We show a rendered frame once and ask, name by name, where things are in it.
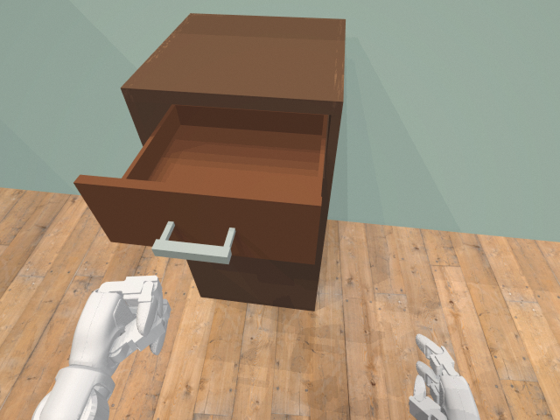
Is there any left robot forearm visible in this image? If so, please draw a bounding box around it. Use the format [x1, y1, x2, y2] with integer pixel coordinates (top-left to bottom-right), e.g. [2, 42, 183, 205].
[31, 365, 115, 420]

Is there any drawer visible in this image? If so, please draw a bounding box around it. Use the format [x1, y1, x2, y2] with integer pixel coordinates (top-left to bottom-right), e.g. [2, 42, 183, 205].
[73, 104, 328, 265]

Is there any handle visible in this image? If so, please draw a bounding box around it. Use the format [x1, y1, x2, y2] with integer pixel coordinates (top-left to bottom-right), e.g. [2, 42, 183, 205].
[151, 221, 235, 264]

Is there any cabinet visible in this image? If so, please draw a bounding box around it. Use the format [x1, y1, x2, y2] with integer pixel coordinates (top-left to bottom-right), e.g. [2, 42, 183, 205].
[121, 13, 346, 312]

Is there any robot left hand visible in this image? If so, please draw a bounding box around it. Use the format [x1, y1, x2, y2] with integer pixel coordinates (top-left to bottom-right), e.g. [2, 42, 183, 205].
[69, 276, 172, 377]

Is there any robot right hand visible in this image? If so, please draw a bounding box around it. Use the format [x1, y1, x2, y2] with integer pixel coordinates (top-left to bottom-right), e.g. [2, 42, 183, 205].
[409, 334, 480, 420]

